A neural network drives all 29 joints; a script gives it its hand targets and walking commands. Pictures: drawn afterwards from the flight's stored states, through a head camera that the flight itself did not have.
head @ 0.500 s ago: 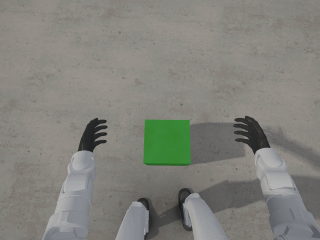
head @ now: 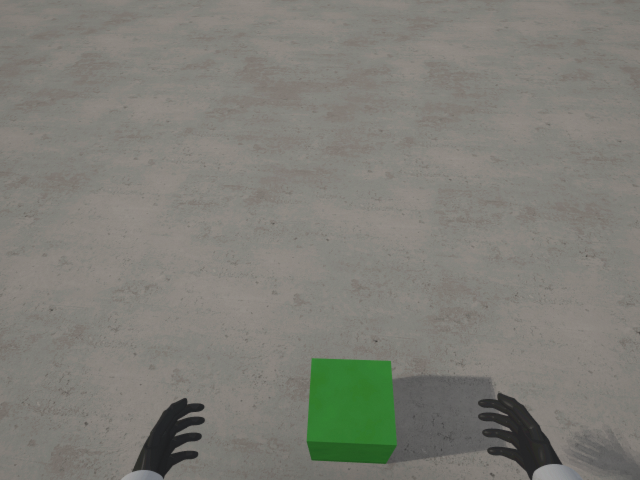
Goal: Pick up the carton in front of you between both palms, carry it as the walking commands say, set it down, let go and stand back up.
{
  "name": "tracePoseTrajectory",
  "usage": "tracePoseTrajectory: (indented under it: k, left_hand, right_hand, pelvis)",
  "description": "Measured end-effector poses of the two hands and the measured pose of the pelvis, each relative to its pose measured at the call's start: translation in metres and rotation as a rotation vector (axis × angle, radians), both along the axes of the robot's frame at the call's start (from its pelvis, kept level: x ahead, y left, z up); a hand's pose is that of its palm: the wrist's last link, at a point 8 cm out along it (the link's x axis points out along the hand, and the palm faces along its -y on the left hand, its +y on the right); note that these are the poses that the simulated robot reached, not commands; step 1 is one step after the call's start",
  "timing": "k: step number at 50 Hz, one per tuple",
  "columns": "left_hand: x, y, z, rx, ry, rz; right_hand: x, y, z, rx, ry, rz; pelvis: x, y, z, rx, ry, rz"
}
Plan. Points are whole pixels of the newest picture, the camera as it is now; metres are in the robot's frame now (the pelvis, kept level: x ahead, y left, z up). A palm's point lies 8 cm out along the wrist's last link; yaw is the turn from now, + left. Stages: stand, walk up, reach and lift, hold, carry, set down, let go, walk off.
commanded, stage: let go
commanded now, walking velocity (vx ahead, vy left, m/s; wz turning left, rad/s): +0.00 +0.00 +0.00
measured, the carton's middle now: (349, 412) +0.37 -0.04 -0.65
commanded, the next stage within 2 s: stand in 0.36 s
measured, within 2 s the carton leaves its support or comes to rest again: neither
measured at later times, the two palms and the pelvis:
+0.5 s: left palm out of the picture +0.14 +0.26 -0.08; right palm (572, 463) +0.16 -0.28 -0.08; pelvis +0.00 -0.01 -0.01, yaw +0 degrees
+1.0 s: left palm out of the picture +0.13 +0.28 -0.09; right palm out of the picture +0.14 -0.30 -0.10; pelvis +0.01 -0.01 +0.00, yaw +1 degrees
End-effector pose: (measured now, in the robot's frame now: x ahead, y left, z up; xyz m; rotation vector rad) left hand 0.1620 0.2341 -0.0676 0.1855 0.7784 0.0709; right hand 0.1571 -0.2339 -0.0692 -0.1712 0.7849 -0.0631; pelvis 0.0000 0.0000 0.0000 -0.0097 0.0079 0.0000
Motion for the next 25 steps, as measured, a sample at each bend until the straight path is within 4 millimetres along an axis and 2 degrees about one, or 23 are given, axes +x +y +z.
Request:
tracePoseTrajectory:
  k: [9, 18, 20, 25]
  left_hand:
    - [-0.004, -0.002, 0.003, -0.010, 0.015, 0.003]
    - [-0.006, -0.009, -0.002, -0.002, 0.017, 0.014]
    - [-0.009, -0.004, -0.008, 0.037, 0.032, 0.018]
    - [-0.022, 0.023, -0.017, 0.136, 0.095, 0.052]
  right_hand:
    - [0.005, 0.003, 0.001, 0.000, 0.008, 0.012]
    - [0.004, -0.010, 0.004, -0.042, 0.029, -0.011]
    - [0.005, -0.018, 0.001, -0.075, 0.021, -0.022]
    - [-0.001, -0.044, -0.008, -0.151, 0.044, -0.037]
  pelvis:
    - [-0.003, -0.001, -0.001, 0.000, -0.092, 0.005]
    - [-0.001, -0.007, -0.003, 0.002, -0.101, 0.001]
    - [0.000, -0.009, -0.005, 0.001, -0.076, 0.004]
    - [0.002, -0.010, -0.007, 0.002, -0.034, 0.006]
